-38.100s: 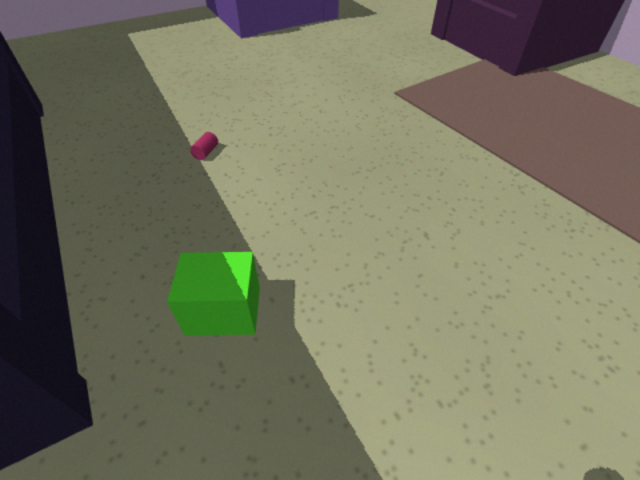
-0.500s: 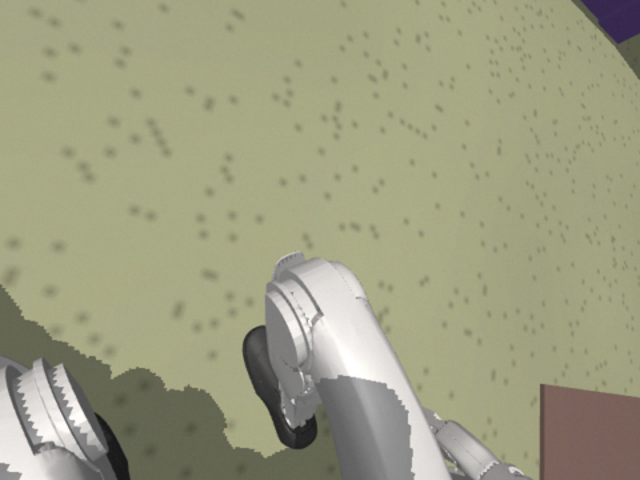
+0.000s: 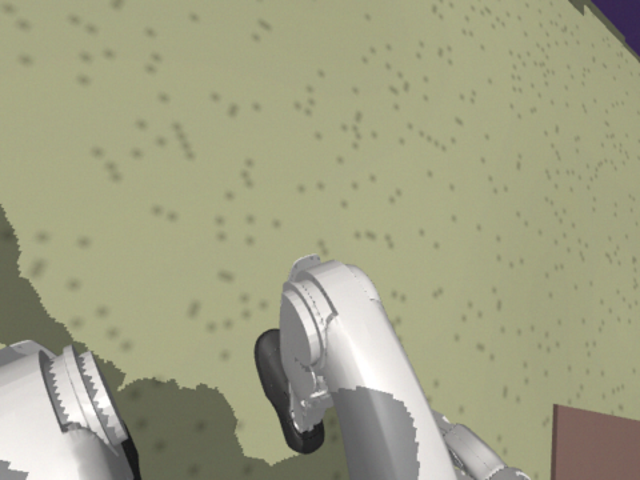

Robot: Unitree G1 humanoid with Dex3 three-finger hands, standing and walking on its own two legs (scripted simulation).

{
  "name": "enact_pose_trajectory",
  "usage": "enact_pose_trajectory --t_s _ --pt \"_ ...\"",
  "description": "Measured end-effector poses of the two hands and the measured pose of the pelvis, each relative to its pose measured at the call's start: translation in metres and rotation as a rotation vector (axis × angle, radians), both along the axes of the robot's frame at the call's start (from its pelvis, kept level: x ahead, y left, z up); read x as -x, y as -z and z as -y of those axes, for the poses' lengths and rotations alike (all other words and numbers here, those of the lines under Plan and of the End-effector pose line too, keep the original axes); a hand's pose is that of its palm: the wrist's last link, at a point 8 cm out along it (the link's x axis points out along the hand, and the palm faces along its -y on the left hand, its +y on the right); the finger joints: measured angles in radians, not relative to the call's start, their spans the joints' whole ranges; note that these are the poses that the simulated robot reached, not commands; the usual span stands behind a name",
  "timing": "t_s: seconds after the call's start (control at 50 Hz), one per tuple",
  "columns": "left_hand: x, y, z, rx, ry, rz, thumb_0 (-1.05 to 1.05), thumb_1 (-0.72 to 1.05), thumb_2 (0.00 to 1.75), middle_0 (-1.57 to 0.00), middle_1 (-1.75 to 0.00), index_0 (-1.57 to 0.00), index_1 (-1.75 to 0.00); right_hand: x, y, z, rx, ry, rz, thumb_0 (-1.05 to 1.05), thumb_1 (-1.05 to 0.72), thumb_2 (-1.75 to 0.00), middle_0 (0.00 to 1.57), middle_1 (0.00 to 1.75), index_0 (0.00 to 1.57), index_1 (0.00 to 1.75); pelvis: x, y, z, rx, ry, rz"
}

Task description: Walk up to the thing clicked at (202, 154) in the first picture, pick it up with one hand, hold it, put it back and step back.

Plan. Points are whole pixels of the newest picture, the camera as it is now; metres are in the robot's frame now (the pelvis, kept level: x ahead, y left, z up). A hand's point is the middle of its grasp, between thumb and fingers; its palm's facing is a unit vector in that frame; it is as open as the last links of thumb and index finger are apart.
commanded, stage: settle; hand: left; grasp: from above
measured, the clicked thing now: out of the picture +0.47 +0.36 -0.26
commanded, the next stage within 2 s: lift in 0.54 s
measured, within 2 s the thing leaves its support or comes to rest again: neither
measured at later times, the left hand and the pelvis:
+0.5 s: hand out of the picture +0.46 +0.36 -0.13, palm faces -0.47 -0.09 -0.88, open 10.9 cm; pelvis -0.01 +0.00 +0.03, yaw +4 degrees
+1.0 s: hand out of the picture +0.43 +0.36 -0.07, palm faces -0.48 -0.12 -0.87, open 10.9 cm; pelvis -0.01 +0.00 +0.06, yaw +7 degrees
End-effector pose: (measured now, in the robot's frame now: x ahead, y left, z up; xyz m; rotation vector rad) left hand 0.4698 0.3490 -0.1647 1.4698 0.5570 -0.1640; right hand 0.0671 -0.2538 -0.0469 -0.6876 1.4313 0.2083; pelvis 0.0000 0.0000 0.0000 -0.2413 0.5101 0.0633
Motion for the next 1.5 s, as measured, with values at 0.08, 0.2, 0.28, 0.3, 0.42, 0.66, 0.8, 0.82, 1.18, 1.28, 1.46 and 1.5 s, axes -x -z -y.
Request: enact_pose_trajectory --t_s 0.08,0.2,0.28,0.3,0.42,0.66,0.8,0.82,1.18,1.28,1.46,1.5 --pt "0.003 -0.012 -0.005 -0.01 0.001 0.021 0.01 -0.05 0.37 -0.67 -0.44 -0.69 -0.4 -0.009 0.001 0.002 -0.008 0.012 0.019 0.0 -0.91 -0.9 0.2 0.3 0.2 0.3 -0.001 -0.002 0.0 -0.003 -0.006 -0.015" --pt "0.006 -0.038 -0.014 -0.03 -0.011 0.016 0.01 -0.05 0.34 -0.69 -0.42 -0.71 -0.38 -0.025 0.005 0.004 -0.028 0.04 0.056 0.0 -0.91 -0.9 0.2 0.3 0.2 0.3 -0.001 -0.007 -0.001 -0.013 -0.019 -0.039" --pt "0.006 -0.056 -0.017 -0.037 -0.011 0.001 0.01 -0.05 0.33 -0.7 -0.41 -0.72 -0.38 -0.032 0.007 0.003 -0.038 0.063 0.079 0.0 -0.91 -0.9 0.2 0.3 0.2 0.3 -0.001 -0.011 -0.002 -0.018 -0.029 -0.053" --pt "0.006 -0.06 -0.018 -0.038 -0.01 -0.004 0.01 -0.05 0.33 -0.7 -0.41 -0.72 -0.38 -0.033 0.007 0.002 -0.04 0.069 0.082 0.0 -0.91 -0.9 0.2 0.3 0.2 0.3 -0.001 -0.012 -0.002 -0.02 -0.031 -0.055" --pt "0.006 -0.08 -0.014 -0.028 0.006 -0.033 0.0 -0.06 0.33 -0.71 -0.42 -0.73 -0.38 -0.032 0.005 0.002 -0.038 0.103 0.088 0.0 -0.91 -0.9 0.2 0.3 0.2 0.3 0.003 -0.021 -0.001 -0.029 -0.044 -0.061" --pt "0.006 -0.104 -0.011 -0.022 0.021 -0.031 0.0 -0.08 0.35 -0.71 -0.43 -0.73 -0.39 -0.004 -0.006 0.012 0.017 0.167 0.048 0.0 -0.9 -0.9 0.2 0.3 0.2 0.3 0.01 -0.03 0.002 -0.041 -0.053 -0.063" --pt "0.012 -0.116 -0.011 -0.014 0.006 -0.035 0.0 -0.06 0.34 -0.7 -0.44 -0.71 -0.4 0.008 -0.011 0.014 0.028 0.214 0.024 0.0 -0.91 -0.9 0.2 0.3 0.2 0.3 0.011 -0.038 0.002 -0.05 -0.059 -0.076" --pt "0.013 -0.119 -0.011 -0.009 0.001 -0.036 0.0 -0.06 0.34 -0.69 -0.44 -0.71 -0.4 0.009 -0.012 0.014 0.026 0.22 0.023 0.0 -0.91 -0.91 0.2 0.3 0.2 0.3 0.011 -0.04 0.002 -0.051 -0.06 -0.078" --pt "0.065 -0.206 -0.012 0.014 0.0 -0.048 0.0 -0.05 0.35 -0.68 -0.45 -0.69 -0.41 -0.034 -0.045 0.004 -0.038 0.257 0.138 0.0 -0.91 -0.9 0.2 0.3 0.2 0.3 0.011 -0.098 0.003 -0.09 -0.09 -0.102" --pt "0.082 -0.242 -0.009 0.029 0.004 -0.029 0.0 -0.05 0.36 -0.67 -0.46 -0.68 -0.43 -0.055 -0.068 -0.002 -0.062 0.248 0.2 0.0 -0.91 -0.9 0.2 0.3 0.2 0.3 0.011 -0.124 0.002 -0.098 -0.098 -0.089" --pt "0.11 -0.316 0.001 0.033 -0.004 -0.002 0.0 -0.05 0.37 -0.66 -0.47 -0.67 -0.43 -0.081 -0.125 -0.013 -0.099 0.255 0.287 0.0 -0.9 -0.9 0.2 0.3 0.2 0.3 0.008 -0.185 0.001 -0.118 -0.117 -0.035" --pt "0.117 -0.334 0.004 0.032 -0.007 -0.002 0.0 -0.05 0.37 -0.66 -0.47 -0.67 -0.44 -0.084 -0.14 -0.015 -0.107 0.261 0.301 0.0 -0.9 -0.9 0.2 0.3 0.2 0.3 0.007 -0.201 0.0 -0.124 -0.12 -0.018"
